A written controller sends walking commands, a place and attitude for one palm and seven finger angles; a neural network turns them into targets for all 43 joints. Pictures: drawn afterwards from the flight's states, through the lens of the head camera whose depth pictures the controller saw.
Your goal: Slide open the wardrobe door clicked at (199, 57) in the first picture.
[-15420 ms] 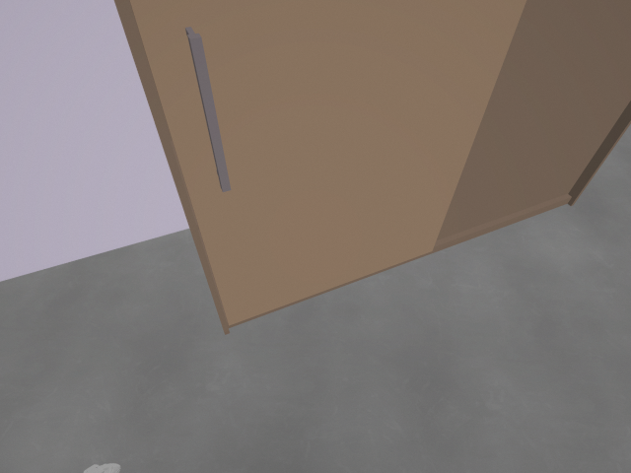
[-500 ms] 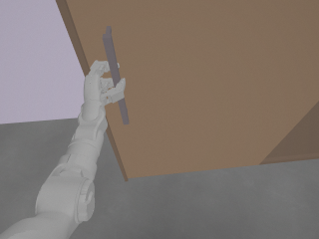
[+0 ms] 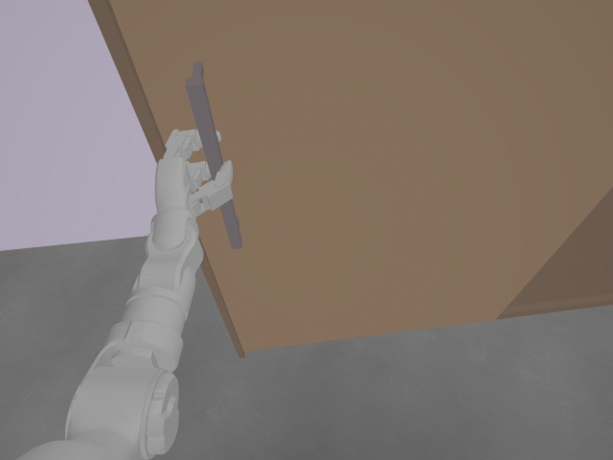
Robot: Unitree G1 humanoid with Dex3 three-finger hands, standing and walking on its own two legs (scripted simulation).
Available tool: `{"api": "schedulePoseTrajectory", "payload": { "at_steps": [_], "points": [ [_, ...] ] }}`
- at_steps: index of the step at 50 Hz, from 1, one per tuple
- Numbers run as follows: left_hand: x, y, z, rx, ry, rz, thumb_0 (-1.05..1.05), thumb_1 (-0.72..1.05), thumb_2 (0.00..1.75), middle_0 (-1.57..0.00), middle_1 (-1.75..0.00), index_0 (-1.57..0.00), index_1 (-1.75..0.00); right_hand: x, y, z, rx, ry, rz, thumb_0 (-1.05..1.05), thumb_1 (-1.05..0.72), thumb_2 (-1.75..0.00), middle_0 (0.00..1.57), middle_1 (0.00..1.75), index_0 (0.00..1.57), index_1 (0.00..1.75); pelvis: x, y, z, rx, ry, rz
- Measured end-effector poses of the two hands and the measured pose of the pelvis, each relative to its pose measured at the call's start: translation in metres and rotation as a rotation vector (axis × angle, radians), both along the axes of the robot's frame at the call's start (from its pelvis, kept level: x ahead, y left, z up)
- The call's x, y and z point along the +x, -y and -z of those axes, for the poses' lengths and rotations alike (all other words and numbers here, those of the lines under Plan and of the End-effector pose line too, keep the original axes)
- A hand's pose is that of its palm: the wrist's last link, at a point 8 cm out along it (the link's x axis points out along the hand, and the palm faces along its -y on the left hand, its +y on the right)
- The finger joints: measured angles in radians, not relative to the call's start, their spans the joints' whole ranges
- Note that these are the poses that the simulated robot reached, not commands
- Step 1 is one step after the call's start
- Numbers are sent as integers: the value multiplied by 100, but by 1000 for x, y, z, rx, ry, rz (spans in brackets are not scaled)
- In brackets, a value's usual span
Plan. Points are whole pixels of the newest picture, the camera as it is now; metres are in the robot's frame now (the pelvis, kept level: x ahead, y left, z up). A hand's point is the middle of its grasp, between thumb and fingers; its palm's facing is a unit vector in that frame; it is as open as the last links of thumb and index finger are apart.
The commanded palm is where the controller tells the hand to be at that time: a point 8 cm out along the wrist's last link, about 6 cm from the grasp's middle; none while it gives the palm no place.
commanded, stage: grip the handle and tug to test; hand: left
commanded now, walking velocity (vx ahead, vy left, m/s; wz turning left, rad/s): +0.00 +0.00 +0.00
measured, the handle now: (220, 171) +0.51 +0.14 +0.09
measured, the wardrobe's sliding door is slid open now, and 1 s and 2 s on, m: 0.00 0.00 0.02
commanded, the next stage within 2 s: tug the door sideways, standing still in 0.06 s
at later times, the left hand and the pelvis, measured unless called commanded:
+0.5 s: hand (222, 183) +0.44 +0.12 +0.13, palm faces +0.16 -0.99 -0.01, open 7.0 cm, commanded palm +0.42 +0.13 +0.13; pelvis +0.01 +0.00 +0.00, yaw +3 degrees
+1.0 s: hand (227, 184) +0.44 +0.11 +0.12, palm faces +0.18 -0.98 -0.04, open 7.0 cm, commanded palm +0.42 +0.10 +0.13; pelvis -0.01 +0.01 +0.00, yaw +4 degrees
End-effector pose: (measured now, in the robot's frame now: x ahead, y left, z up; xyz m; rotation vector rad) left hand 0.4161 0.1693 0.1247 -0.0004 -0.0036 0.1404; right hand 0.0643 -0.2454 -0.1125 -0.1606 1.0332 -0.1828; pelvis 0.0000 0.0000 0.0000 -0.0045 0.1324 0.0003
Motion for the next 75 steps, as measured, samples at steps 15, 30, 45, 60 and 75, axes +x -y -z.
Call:
{"api": "schedulePoseTrajectory", "payload": {
  "at_steps": [15,30,45,60,75],
  "points": [
    [-1,-1,-2,-1,-18,12,1,62,80,-23,-128,-23,-130,54,-4,-7,-7,50,-46,1,-91,-90,20,30,20,30,21,1,-3,-4,15,-19],
    [-3,5,-3,17,-35,-31,1,61,86,-21,-127,-20,-133,48,-19,2,17,31,-118,1,-91,-90,20,30,20,30,6,-1,1,-4,10,-58],
    [-4,9,-3,34,-24,-44,0,65,86,-17,-130,-16,-133,-7,-18,14,23,-65,-115,1,-91,-90,20,30,20,30,-8,-5,4,-6,5,-68],
    [-3,11,-2,32,-10,-40,0,64,86,-17,-131,-16,-132,-2,-15,12,13,-23,-135,1,-91,-90,20,30,20,30,-11,-5,5,-4,-4,-67],
    [1,7,-8,188,-35,23,-2,61,90,-26,-127,-20,-135,41,3,25,16,-19,-86,1,-90,-90,20,30,20,30,8,28,7,13,122,-55]
  ]
}}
